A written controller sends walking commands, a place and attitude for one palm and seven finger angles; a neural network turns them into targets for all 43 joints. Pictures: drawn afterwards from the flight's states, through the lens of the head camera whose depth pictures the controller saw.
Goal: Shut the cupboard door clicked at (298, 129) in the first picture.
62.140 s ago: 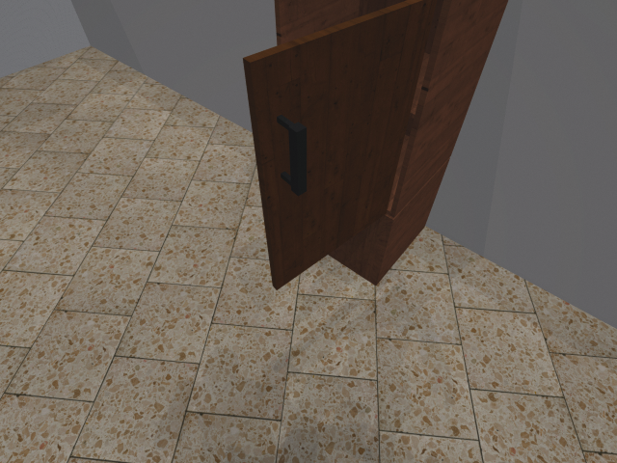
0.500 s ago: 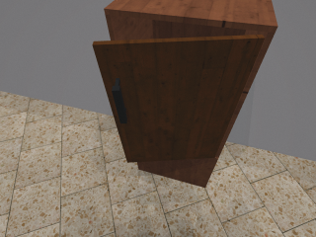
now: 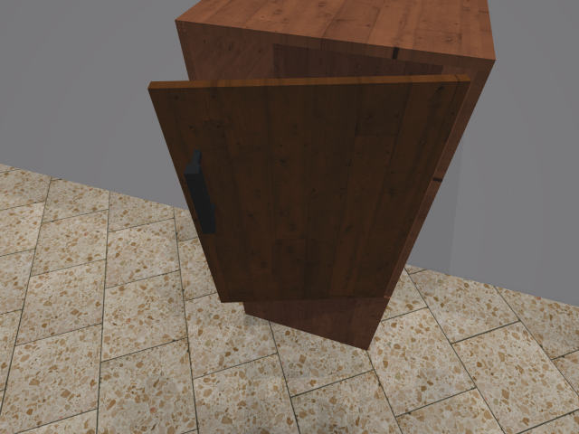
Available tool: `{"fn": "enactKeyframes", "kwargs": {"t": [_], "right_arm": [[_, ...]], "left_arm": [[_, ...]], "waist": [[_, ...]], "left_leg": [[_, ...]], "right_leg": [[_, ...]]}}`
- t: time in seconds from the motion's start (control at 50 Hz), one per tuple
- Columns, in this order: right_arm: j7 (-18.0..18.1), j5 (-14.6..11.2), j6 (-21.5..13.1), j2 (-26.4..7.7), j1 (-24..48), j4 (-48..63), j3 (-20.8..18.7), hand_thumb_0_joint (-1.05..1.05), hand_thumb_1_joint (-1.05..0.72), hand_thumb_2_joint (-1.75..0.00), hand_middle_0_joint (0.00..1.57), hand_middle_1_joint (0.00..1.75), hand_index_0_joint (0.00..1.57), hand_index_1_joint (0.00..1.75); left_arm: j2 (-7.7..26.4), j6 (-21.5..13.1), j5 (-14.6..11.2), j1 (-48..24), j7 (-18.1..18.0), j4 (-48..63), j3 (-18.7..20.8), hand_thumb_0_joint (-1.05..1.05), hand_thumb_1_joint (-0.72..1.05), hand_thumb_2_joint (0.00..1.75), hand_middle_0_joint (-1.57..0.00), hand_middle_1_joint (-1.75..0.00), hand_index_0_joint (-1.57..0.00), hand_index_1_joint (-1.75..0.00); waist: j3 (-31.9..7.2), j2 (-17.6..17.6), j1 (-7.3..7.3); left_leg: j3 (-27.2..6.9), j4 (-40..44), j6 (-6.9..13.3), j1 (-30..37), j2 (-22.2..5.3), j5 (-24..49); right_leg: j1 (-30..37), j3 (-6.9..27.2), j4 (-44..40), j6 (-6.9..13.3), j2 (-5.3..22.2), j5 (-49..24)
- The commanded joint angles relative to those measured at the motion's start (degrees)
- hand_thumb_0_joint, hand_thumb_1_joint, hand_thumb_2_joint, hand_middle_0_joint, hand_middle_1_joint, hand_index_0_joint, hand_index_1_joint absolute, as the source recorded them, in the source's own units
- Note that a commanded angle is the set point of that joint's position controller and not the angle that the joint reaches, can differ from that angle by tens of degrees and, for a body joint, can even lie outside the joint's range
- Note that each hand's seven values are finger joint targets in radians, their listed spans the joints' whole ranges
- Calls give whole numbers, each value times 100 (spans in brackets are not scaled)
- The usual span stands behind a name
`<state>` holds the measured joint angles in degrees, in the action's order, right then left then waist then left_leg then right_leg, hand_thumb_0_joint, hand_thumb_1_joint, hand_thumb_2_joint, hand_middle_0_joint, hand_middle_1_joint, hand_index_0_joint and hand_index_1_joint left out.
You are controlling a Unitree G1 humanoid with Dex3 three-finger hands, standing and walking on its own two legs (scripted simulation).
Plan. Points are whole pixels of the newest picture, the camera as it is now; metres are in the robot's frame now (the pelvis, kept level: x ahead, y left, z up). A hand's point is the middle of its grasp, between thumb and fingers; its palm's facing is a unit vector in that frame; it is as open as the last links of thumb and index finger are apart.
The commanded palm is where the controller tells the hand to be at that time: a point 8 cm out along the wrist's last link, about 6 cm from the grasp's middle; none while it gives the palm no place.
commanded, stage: raise the hand and make a fist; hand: left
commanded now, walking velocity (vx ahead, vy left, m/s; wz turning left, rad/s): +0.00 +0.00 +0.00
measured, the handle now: (203, 193) +0.45 +0.17 +0.08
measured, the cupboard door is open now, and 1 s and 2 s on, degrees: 19 19 19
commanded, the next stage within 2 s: bring the fist close to the handle in 1.92 s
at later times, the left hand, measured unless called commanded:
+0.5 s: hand out of the picture +0.11 +0.18 -0.04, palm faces +0.17 -0.98 -0.04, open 5.8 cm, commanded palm +0.11 +0.23 -0.02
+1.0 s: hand (135, 392) +0.17 +0.20 +0.02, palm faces +0.08 -1.00 -0.04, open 3.6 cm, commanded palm +0.13 +0.25 +0.03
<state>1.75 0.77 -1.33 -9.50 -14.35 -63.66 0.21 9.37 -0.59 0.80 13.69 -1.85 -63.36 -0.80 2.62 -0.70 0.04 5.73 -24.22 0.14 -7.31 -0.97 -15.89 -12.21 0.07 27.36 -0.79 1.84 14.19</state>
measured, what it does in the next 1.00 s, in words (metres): lowers itself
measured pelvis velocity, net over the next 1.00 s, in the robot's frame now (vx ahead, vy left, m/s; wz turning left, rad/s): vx -0.03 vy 0.01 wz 0.08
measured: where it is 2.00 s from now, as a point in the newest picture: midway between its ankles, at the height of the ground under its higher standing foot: outside the picture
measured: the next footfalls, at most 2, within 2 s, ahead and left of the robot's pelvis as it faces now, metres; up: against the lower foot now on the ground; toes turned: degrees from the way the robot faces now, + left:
none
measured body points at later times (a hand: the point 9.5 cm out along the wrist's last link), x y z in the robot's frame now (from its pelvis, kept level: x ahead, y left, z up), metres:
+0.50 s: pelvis -0.05 -0.03 -0.09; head +0.00 -0.02 +0.36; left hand +0.10 +0.23 -0.03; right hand +0.22 -0.24 -0.12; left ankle -0.03 +0.11 -0.74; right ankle +0.00 -0.13 -0.74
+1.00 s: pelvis -0.03 +0.01 -0.06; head +0.01 +0.01 +0.39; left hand +0.16 +0.26 +0.02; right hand +0.15 -0.22 -0.13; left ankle -0.03 +0.11 -0.74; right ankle +0.00 -0.13 -0.74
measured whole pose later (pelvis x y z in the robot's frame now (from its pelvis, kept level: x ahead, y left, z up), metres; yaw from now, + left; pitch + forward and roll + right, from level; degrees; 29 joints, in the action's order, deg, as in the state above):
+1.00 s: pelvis -0.03 +0.01 -0.06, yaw +5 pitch +9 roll -2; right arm 3.8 -1.0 -13.9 -14.8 -17.3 -30.1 0.8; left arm 13.4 -17.0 -15.5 25.7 12.2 10.0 7.6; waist -4.8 -1.6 0.4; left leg 0.0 -57.1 0.9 -37.9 -1.0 -28.1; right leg -37.9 -4.3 54.2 -1.1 3.2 24.8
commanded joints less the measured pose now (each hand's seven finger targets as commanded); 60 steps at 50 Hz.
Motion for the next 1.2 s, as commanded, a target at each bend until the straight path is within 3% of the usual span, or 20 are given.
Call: {"fn": "enactKeyframes", "kwargs": {"t": [0.0,0.02,0.04,0.06,0.08,0.12,0.14,0.16,0.22,0.26,0.3,0.34,0.44,0.48,0.56,0.64,0.76,0.86,1.06,1.18], "right_arm": [[619,-72,-1201,-1939,-428,2051,-383,0,-90,-90,20,30,20,30],[598,-357,-1576,-1093,83,2129,-156,0,-90,-90,20,30,20,30],[444,-273,-1799,-908,445,2329,-127,0,-90,-90,20,30,20,30],[307,-332,-1969,-937,100,2102,-228,0,-90,-90,20,30,20,30],[219,-263,-1989,-1110,92,2290,-394,0,-90,-90,20,30,20,30],[116,-124,-2044,-1088,324,2672,-489,0,-90,-90,20,30,20,30],[21,-129,-2059,-1035,372,2889,-531,0,-90,-90,20,30,20,30],[-75,-82,-2050,-977,436,3009,-531,0,-90,-90,20,30,20,30],[-238,-54,-1976,-1048,634,3467,-645,0,-90,-90,20,30,20,30],[-229,-146,-1803,-1122,776,3940,-640,0,-90,-90,20,30,20,30],[-111,-242,-1697,-1116,844,4356,-589,0,-90,-90,20,30,20,30],[0,-270,-1686,-1077,729,4518,-538,0,-90,-90,20,30,20,30],[213,-182,-1744,-1099,362,4337,-381,0,-90,-90,20,30,20,30],[269,-206,-1754,-1125,300,4223,-335,0,-90,-90,20,30,20,30],[317,-295,-1663,-1097,304,4235,-305,0,-90,-90,20,30,20,30],[311,-274,-1540,-983,483,4384,-264,0,-90,-90,20,30,20,30],[241,-167,-1572,-986,355,4327,-221,0,-90,-90,20,30,20,30],[215,-190,-1632,-1126,237,4368,-202,0,-90,-90,20,30,20,30],[222,-211,-1524,-1096,167,4401,-138,0,-90,-90,20,30,20,30],[223,-256,-1450,-1113,163,4407,-82,0,-90,-90,20,30,20,30]], "left_arm": [[4258,-1817,-652,-4485,-296,9364,2599,0,90,90,-20,-30,-20,-30],[1061,-1243,-725,-144,-357,7294,312,0,90,90,-22,-32,-22,-32],[-252,-444,-1106,1195,-363,7107,-122,0,90,90,-24,-34,-24,-34],[47,-474,-955,510,-466,6500,85,0,90,90,-25,-36,-25,-36],[215,-738,-976,251,-398,6339,453,0,90,90,-27,-38,-27,-38],[66,-1552,-1140,1327,25,5500,724,0,90,90,-31,-42,-31,-42],[6,-1999,-1227,1975,359,5136,867,0,90,90,-33,-44,-33,-44],[-89,-2526,-1340,2184,702,5071,884,0,90,90,-35,-46,-35,-46],[394,-3920,-1506,2112,1780,5272,1250,0,90,90,-40,-52,-40,-52],[822,-3711,-1623,1958,2077,5619,1533,0,90,90,-44,-56,-44,-56],[994,-3265,-1828,1299,2088,6433,1610,0,90,90,-47,-60,-47,-60],[1054,-3140,-1933,612,1892,7502,1543,0,90,90,-51,-64,-51,-64],[945,-3363,-1718,-196,1615,8760,990,0,90,90,-60,-74,-60,-74],[867,-3189,-1701,-13,1750,8361,844,0,90,90,-64,-78,-64,-78],[1007,-2321,-1799,614,2007,7698,1161,0,90,90,-71,-86,-71,-86],[1219,-1717,-1885,965,1770,7983,1646,0,90,90,-79,-94,-79,-94],[969,-2018,-1818,1056,1367,8269,1485,0,90,90,-90,-106,-90,-106],[960,-2146,-1720,921,1439,8520,1191,0,90,90,-99,-116,-99,-116],[1076,-1780,-1722,798,1302,8850,1378,0,90,90,-117,-136,-117,-136],[1092,-1439,-1778,510,1470,8776,1369,0,90,90,-128,-148,-128,-148]], "waist": [[-2536,-16,-683],[-3173,-2126,-87],[-2397,-2093,121],[-945,-787,-274],[-190,-119,-341],[15,1412,-101],[-157,1212,174],[-408,1387,275],[-1090,1079,395],[-1500,459,528],[-1743,271,440],[-1787,115,243],[-1814,-23,-276],[-1648,-70,-317],[-1822,43,-57],[-2038,15,255],[-1778,181,168],[-1666,-150,75],[-1701,-417,145],[-1572,-314,95]], "left_leg": [[-374,-874,94,1288,-379,2839],[-481,-586,81,1346,-129,3431],[-502,-412,-178,766,-265,4137],[-708,-533,-168,-195,-219,2973],[-755,-714,-147,-942,-78,1810],[-657,-1237,-57,-2072,105,400],[-569,-1484,-108,-2390,195,312],[-508,-1830,-152,-2748,243,190],[-387,-2831,-148,-3722,331,-155],[-246,-3026,-44,-3937,405,-352],[-242,-3149,36,-4012,422,-668],[-361,-3266,89,-3966,326,-970],[-622,-3504,188,-3658,113,-711],[-672,-3473,168,-3735,92,-774],[-676,-3202,122,-3744,134,-672],[-708,-2789,98,-3407,167,-270],[-783,-2403,56,-3047,129,22],[-816,-2180,51,-2773,109,-146],[-826,-1898,-8,-2209,93,553],[-799,-1758,-9,-2008,86,608]], "right_leg": [[499,174,768,166,90,-2807],[-124,-267,1160,184,-210,-1464],[-278,-539,909,161,-126,-594],[-789,-544,718,87,-88,-543],[-1176,-606,510,98,-94,-607],[-1765,-612,761,72,-81,152],[-1752,-499,1013,144,-49,232],[-1938,-463,1393,166,-40,267],[-2184,46,2214,221,68,277],[-2043,423,2191,246,157,715],[-2053,693,1956,189,166,1551],[-2364,794,1849,172,124,2364],[-2839,440,2118,176,-85,1688],[-2901,340,2140,171,-115,1646],[-2389,270,1948,142,-89,1589],[-1815,80,1895,156,-98,1095],[-1885,-356,2059,159,-183,400],[-2010,-456,2010,195,-197,564],[-1532,-550,1875,216,-232,-244],[-1322,-526,1629,193,-254,-454]]}}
